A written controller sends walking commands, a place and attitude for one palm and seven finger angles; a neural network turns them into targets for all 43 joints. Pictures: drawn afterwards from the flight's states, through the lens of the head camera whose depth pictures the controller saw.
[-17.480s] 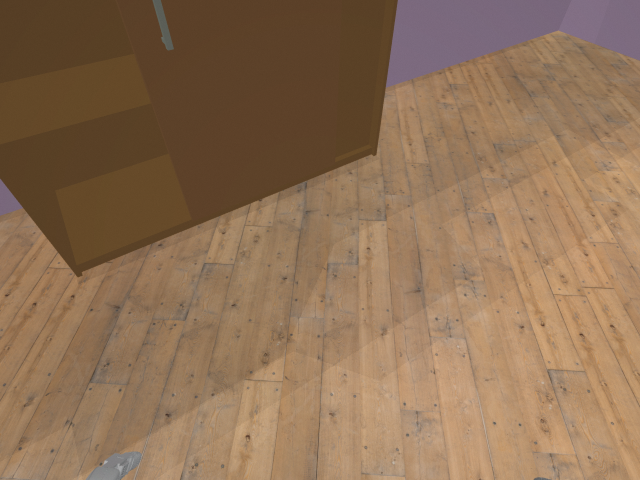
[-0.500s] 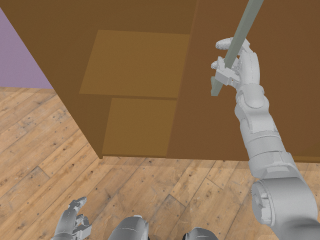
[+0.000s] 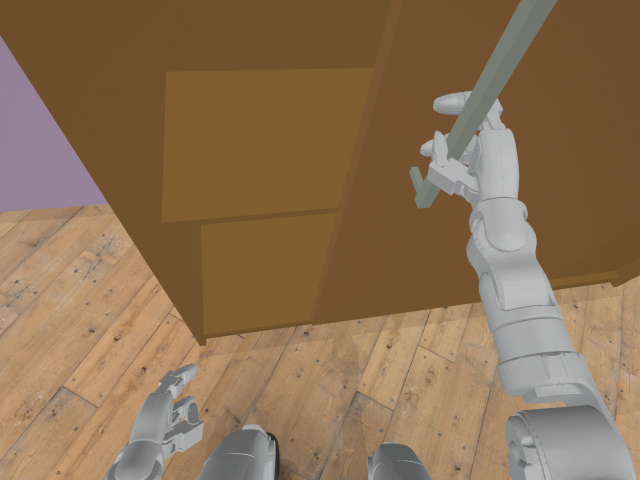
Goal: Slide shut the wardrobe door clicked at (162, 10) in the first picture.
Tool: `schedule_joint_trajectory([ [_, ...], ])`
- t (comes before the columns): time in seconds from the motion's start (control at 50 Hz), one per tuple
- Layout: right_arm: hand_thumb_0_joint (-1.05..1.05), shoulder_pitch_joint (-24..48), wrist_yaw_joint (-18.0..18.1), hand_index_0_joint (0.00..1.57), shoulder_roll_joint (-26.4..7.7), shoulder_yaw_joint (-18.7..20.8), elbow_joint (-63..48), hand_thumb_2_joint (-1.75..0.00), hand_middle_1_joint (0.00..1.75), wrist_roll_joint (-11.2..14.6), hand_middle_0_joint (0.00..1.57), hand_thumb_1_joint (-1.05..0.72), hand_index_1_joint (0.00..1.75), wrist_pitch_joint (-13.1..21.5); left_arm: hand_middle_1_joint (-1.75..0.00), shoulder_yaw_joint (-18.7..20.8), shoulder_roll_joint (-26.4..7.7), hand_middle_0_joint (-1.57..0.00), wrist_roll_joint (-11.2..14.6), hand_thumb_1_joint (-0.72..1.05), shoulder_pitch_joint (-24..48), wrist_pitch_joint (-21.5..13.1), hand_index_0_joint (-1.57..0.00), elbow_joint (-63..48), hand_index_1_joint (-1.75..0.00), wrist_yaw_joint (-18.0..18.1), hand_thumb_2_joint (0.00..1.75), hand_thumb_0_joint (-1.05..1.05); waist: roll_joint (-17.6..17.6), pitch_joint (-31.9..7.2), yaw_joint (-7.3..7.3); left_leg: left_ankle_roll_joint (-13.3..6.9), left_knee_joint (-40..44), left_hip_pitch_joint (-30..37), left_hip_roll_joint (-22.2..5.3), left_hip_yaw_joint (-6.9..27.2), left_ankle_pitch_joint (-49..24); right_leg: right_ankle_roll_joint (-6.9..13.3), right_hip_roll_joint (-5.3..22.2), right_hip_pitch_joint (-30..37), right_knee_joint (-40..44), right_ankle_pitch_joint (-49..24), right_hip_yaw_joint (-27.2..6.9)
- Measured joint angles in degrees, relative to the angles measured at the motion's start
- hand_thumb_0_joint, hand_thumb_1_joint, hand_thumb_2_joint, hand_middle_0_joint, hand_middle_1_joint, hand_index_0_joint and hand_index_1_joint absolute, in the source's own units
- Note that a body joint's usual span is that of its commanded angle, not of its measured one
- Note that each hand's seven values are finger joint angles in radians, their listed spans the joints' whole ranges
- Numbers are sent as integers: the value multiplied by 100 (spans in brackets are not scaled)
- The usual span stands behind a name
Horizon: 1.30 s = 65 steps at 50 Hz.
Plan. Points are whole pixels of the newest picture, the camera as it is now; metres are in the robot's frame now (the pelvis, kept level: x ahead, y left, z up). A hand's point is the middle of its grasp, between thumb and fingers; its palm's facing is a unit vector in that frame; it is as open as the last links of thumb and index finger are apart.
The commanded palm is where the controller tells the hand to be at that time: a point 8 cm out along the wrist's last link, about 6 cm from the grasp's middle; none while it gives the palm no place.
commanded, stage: step sideways, sliding the door along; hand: right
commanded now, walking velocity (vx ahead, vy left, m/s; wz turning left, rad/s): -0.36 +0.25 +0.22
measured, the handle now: (459, 113) +0.48 -0.14 +0.16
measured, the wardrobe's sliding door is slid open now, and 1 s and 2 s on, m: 0.32 0.00 0.00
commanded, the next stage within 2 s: stop walking and hold the door there in 1.12 s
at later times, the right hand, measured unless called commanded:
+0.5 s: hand (268, 180) +0.40 +0.07 +0.13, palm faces -0.07 +0.98 -0.18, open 6.1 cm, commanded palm +0.38 +0.06 +0.14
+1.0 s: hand (134, 186) +0.37 +0.20 +0.13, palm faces +0.03 +0.99 -0.12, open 6.0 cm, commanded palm +0.34 +0.22 +0.14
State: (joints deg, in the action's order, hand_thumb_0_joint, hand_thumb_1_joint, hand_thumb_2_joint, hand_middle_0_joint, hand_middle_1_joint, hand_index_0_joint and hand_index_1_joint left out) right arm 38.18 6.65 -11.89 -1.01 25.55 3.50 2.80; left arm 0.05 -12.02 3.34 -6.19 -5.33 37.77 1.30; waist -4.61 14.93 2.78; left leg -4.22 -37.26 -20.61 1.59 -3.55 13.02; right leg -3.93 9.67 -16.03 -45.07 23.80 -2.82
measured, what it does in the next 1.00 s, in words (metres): steps to the left: right foot, then left foot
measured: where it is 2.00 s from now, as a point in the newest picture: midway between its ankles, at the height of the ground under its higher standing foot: outside the picture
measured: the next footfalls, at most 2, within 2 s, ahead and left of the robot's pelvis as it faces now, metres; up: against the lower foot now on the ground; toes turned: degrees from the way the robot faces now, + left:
right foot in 0.14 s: +0.03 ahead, -0.13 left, +0.00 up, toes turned -8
left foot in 0.34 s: +0.10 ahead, +0.21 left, +0.00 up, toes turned +0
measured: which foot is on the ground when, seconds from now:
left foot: down 0.00-0.14, up 0.16-0.32, down 0.34-0.54, up 0.56-0.72, down 0.74-0.98, up 1.00-1.00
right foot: up 0.00-0.12, down 0.14-0.36, up 0.38-0.52, down 0.54-0.74, up 0.76-0.94, down 0.96-1.00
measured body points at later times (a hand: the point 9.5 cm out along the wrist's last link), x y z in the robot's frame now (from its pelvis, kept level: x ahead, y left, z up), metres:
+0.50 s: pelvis +0.00 +0.13 +0.02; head +0.10 +0.16 +0.45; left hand +0.22 +0.33 -0.10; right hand +0.39 +0.02 +0.14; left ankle +0.06 +0.21 -0.72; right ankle -0.01 -0.02 -0.71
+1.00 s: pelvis -0.07 +0.28 +0.01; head +0.00 +0.29 +0.45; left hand +0.06 +0.54 -0.10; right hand +0.37 +0.15 +0.14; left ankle +0.01 +0.32 -0.72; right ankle -0.04 +0.14 -0.72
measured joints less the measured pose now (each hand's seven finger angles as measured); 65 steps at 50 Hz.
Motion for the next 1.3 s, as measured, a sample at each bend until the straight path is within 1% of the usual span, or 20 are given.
schedule_joint_trajectory([
  [0.04,-2,-145,0,18,61,-17,-166,-84,140,-12,45,-76,140,6,-30,35,-43,-20,7,91,125,-31,-20,7,-30,31,90,1,69,-59,31,-77,249,-14,-20,32,-35,109,-365,-264,-507,451,118],
  [0.1,-1,-272,57,18,158,-155,-455,-84,140,-13,46,-77,140,35,-30,39,-117,-20,-23,91,274,-129,-20,-61,-30,27,90,1,170,-63,61,-135,673,0,16,32,-368,145,-656,-137,474,143,569],
  [0.14,0,-283,92,18,216,-309,-590,-84,141,9,46,-78,140,89,-30,49,-190,-20,-62,91,322,-108,-20,-172,-30,-5,90,1,83,-84,35,-32,573,-111,188,-60,-482,242,-540,163,1458,-1235,837],
  [0.18,0,-147,42,17,237,-492,-594,-85,141,17,46,-78,140,157,-30,165,-113,-20,-91,91,363,-45,-20,-234,-30,-110,90,1,229,35,79,304,-314,-375,205,164,127,175,-500,270,1541,-1101,832],
  [0.24,1,-128,1,16,417,-590,-627,-85,141,-90,46,-79,140,191,-30,163,-36,-20,-169,91,340,14,-20,-292,-30,-264,90,1,326,157,281,396,-1119,-531,138,519,920,-36,-373,455,1606,-866,833],
  [0.34,-1,-505,-11,16,419,-633,-921,-85,141,-187,46,-78,140,233,-30,20,153,-20,-160,91,249,29,-20,-415,-30,-288,90,1,111,97,437,425,-30,93,-174,530,1,-368,146,561,1315,-667,777],
  [0.38,-1,-681,18,16,382,-568,-1068,-85,141,-246,46,-77,140,270,-30,-56,210,-20,-90,90,372,87,-20,-362,-30,-234,90,1,-13,106,276,318,76,222,11,333,133,-202,331,353,830,-552,600],
  [0.46,0,-962,61,17,472,-593,-1288,-84,141,-243,46,-78,140,273,-30,-28,149,-20,-106,90,569,23,-20,-184,-30,-73,90,1,134,-70,117,90,470,84,25,345,-115,125,-346,-136,177,497,548],
  [0.52,0,-1011,101,18,500,-712,-1379,-84,141,-177,46,-79,140,283,-30,25,26,-20,-169,91,638,-17,-20,-190,-30,-11,90,1,143,-109,-20,59,644,-30,166,309,-559,143,-519,139,1369,-724,993],
  [0.54,1,-977,83,18,464,-769,-1370,-83,141,-152,46,-79,140,294,-30,62,4,-20,-178,91,635,16,-20,-217,-30,-8,90,1,133,-121,-70,122,528,-108,246,266,-609,200,-450,286,1700,-1286,1085],
  [0.62,0,-765,-122,22,340,-809,-1088,-81,141,-281,46,-77,140,406,-30,214,119,-20,-243,91,526,144,-20,-239,-30,-146,90,1,480,-10,19,466,-705,-413,232,488,687,73,-326,509,1795,-1056,1264],
  [0.72,-1,-854,-142,27,338,-597,-888,-80,141,-304,46,-73,140,394,-30,161,116,-20,-224,91,217,200,-20,-296,-30,-170,90,1,165,-103,75,454,-76,119,-57,390,243,-300,287,555,1420,-890,1298],
  [0.76,-3,-922,-136,28,213,-433,-907,-81,141,-349,46,-71,140,356,-30,65,178,-20,-127,90,230,285,-20,-241,-30,-97,90,1,145,-153,-20,272,123,254,42,306,-8,-204,438,340,827,-520,1102],
  [0.84,-2,-1026,81,27,210,92,-852,-82,141,-169,46,-73,140,227,-30,57,189,-20,-110,91,265,234,-20,-63,-30,60,90,1,340,-294,-151,-71,346,34,189,402,-139,25,-266,-237,-323,560,606],
  [0.94,0,-791,307,21,50,349,-559,-85,141,40,46,-80,140,50,-30,36,38,-20,-93,91,-11,174,-20,-92,-30,149,90,1,548,-479,-232,-249,1023,-29,356,340,-704,135,-701,138,1299,-174,991],
  [0.98,0,-558,381,18,-58,357,-360,-85,141,81,44,-81,140,-1,-30,76,27,-20,-70,91,-113,193,-20,-95,-30,161,90,1,670,-455,-228,-145,874,-126,417,260,-695,219,-662,297,1768,-1140,1060],
  [1.02,0,-326,373,17,-146,395,-85,-85,141,110,40,-82,140,-32,-30,144,39,-20,-68,91,-238,214,-20,-108,-30,96,90,1,773,-381,-136,287,42,-315,428,360,-26,163,-576,295,1632,-1127,1053],
  [1.08,1,-38,355,16,-140,441,358,-85,141,229,35,-83,140,-177,-30,176,-7,-20,-86,91,-454,237,-20,-38,-30,-12,90,1,584,-395,21,396,-1239,-445,319,512,721,14,-283,265,1462,-942,901],
  [1.2,0,210,387,12,-439,536,846,-85,140,395,38,-82,140,-317,-30,-33,82,-20,12,90,-636,398,-20,101,-30,-162,90,1,251,-541,299,557,208,709,-211,506,576,-421,464,61,892,-636,528],
  [1.3,0,-107,33,14,-794,1272,996,-86,135,155,41,-79,140,-30,-30,-55,98,-20,-14,90,-246,519,-20,358,-30,-13,90,1,326,-615,-221,408,235,711,-126,184,701,118,470,-284,478,-746,353],
])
